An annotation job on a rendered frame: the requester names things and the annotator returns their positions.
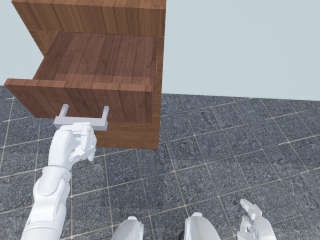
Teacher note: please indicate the drawer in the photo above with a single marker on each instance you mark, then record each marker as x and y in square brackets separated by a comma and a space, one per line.
[89, 71]

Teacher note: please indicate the robot left forearm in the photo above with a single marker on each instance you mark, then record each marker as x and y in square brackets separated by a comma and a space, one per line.
[47, 216]

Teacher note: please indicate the left robot thigh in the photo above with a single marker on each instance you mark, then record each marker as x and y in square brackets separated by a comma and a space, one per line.
[129, 229]

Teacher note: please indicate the robot thigh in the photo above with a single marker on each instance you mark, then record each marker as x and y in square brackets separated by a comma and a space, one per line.
[199, 228]
[129, 229]

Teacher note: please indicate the handle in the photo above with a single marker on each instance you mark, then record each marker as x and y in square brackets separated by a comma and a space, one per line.
[98, 124]

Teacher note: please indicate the right robot thigh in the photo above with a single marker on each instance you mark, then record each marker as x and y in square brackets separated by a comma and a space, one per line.
[199, 228]

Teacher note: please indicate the cabinet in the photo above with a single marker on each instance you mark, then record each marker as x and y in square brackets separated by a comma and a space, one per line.
[44, 18]

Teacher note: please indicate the robot left hand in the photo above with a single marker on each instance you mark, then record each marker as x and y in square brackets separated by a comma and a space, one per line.
[79, 137]

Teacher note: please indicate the robot right hand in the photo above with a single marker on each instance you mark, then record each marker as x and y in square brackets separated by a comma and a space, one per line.
[260, 228]

